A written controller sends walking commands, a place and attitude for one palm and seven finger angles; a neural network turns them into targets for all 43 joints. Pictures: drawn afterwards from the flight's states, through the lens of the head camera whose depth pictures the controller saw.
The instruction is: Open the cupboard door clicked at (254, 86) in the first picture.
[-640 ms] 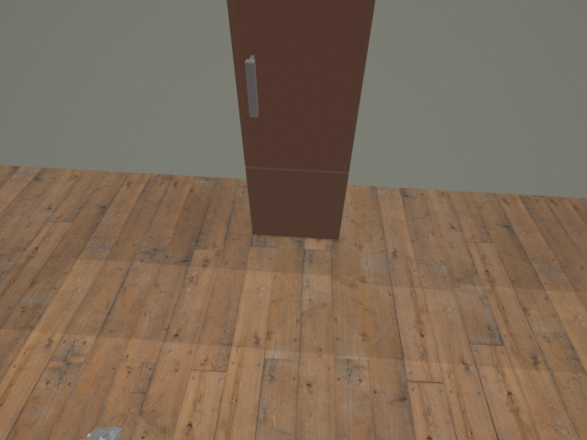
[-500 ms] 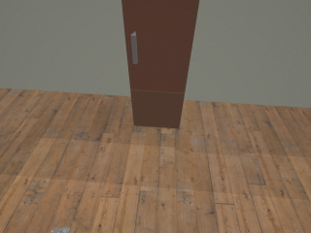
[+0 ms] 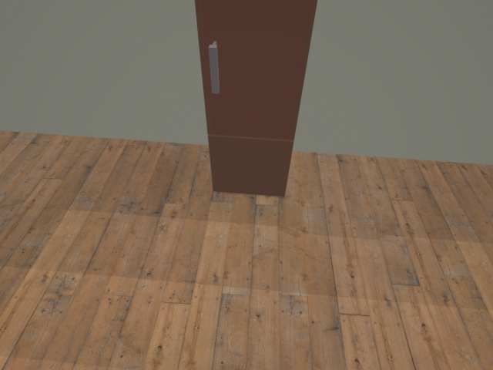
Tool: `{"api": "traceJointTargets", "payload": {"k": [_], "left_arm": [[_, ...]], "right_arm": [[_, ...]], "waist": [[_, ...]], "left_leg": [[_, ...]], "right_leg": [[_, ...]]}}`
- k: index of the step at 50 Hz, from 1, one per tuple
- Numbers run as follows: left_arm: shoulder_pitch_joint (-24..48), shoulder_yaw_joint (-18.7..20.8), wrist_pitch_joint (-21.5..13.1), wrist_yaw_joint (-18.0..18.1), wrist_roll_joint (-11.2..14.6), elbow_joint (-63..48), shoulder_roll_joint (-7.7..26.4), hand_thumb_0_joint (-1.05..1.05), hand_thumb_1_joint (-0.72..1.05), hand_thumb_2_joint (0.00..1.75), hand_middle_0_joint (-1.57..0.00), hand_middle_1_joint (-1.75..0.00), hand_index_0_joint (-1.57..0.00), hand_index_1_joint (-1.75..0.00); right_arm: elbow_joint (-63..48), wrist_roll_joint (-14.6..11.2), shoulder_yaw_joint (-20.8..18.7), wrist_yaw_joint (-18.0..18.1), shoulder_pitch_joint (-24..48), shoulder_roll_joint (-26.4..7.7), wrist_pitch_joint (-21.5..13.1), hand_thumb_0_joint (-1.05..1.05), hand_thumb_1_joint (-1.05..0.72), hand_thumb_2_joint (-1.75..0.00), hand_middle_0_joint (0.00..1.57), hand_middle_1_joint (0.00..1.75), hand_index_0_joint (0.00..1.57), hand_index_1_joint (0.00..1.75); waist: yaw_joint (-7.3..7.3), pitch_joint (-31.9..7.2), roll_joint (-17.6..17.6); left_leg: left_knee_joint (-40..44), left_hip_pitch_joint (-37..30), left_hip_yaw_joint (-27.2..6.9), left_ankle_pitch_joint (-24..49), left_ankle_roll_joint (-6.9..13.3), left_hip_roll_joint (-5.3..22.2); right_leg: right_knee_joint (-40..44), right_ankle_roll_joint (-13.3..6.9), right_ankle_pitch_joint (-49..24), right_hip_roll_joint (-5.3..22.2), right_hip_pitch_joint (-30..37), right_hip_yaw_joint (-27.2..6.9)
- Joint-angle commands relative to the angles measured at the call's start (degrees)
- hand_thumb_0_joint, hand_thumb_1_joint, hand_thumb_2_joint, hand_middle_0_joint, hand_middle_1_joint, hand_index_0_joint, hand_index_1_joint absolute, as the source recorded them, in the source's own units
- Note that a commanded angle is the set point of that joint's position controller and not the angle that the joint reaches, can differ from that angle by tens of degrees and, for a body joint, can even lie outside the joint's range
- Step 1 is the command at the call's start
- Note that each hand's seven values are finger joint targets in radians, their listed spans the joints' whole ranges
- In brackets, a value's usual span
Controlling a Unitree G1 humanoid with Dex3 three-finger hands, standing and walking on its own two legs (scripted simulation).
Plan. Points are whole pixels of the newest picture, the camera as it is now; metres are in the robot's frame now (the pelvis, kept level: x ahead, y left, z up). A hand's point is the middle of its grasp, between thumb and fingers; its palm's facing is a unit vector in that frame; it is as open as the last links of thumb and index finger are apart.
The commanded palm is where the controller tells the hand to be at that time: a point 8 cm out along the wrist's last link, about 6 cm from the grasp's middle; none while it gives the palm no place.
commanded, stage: stand and wait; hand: left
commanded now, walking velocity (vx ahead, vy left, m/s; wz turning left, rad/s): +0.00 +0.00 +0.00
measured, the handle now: (215, 67) +1.10 +0.18 -0.03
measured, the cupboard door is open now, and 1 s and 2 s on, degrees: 0 0 0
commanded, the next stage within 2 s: look at it before walking up in 0.18 s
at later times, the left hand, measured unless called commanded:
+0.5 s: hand out of the picture +0.08 +0.24 -0.15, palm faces -0.03 -0.94 -0.33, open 7.4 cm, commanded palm none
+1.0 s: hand out of the picture +0.08 +0.24 -0.16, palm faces -0.02 -0.94 -0.33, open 7.4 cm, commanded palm none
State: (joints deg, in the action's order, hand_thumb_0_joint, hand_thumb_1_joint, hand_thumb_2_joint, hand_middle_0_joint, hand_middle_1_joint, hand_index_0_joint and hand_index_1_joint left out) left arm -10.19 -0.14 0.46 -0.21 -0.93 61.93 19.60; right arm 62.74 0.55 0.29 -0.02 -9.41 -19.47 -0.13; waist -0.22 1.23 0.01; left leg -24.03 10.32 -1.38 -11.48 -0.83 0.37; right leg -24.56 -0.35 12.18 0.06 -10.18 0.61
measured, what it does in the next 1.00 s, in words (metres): stands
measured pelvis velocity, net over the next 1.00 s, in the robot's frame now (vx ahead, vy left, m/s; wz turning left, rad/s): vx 0.02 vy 0.00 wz -0.01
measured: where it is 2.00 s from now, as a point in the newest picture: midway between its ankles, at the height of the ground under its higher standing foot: (252, 356)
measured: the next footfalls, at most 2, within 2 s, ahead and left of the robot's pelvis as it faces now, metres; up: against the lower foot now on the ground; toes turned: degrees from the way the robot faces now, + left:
right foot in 1.58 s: +0.35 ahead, -0.12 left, +0.00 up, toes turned -12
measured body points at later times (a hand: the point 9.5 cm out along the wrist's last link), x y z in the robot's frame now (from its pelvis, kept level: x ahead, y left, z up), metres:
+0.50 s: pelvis +0.01 +0.00 +0.00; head +0.00 +0.00 +0.45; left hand +0.09 +0.29 -0.13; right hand +0.08 -0.30 -0.13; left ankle +0.02 +0.13 -0.74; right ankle +0.01 -0.12 -0.74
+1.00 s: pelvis +0.02 +0.00 +0.00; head +0.01 +0.00 +0.45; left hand +0.08 +0.29 -0.13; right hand +0.08 -0.29 -0.13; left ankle +0.02 +0.13 -0.74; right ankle +0.01 -0.12 -0.74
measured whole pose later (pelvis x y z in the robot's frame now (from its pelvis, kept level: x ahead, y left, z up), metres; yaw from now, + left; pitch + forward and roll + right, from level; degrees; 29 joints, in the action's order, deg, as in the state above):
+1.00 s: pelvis +0.02 +0.00 +0.00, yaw -1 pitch -2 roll +0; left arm -10.0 -0.3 0.4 0.4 -1.1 62.5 18.5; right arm 63.9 0.8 0.7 0.2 -8.5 -18.6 0.1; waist -0.3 0.4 0.0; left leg -22.7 8.5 -0.9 -12.3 -1.1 1.0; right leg -22.7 -0.5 12.5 -0.5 -8.3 0.2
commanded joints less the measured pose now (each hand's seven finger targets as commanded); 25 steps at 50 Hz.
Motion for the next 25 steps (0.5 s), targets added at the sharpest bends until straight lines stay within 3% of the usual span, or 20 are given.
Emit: {"api": "traceJointTargets", "payload": {"k": [1, 25], "left_arm": [[3.39, 2.09, -1.77, 0.70, 0.32, -3.69, 11.69, 0.00, 0.90, 0.90, -0.20, -0.30, -0.20, -0.30], [4.02, 2.11, -2.06, 0.88, 0.24, -3.50, 11.83, 0.00, 0.90, 0.90, -0.20, -0.30, -0.20, -0.30]], "right_arm": [[-3.76, 0.12, -2.52, 0.61, 3.60, -11.56, -1.76, 0.00, -0.90, -0.90, 0.20, 0.30, 0.20, 0.30], [-3.18, -0.01, -2.38, 0.68, 4.36, -11.52, -1.87, 0.00, -0.90, -0.90, 0.20, 0.30, 0.20, 0.30]], "waist": [[0.09, -1.27, 0.10], [0.17, -2.45, -0.13]], "left_leg": [[5.19, 0.98, -5.40, 1.43, 2.53, 5.64], [5.76, -1.54, -4.91, 6.39, 2.23, 6.17]], "right_leg": [[6.38, -1.64, 2.38, 6.73, -0.95, -7.07], [6.60, -1.53, -4.93, 6.88, 1.19, -6.76]]}}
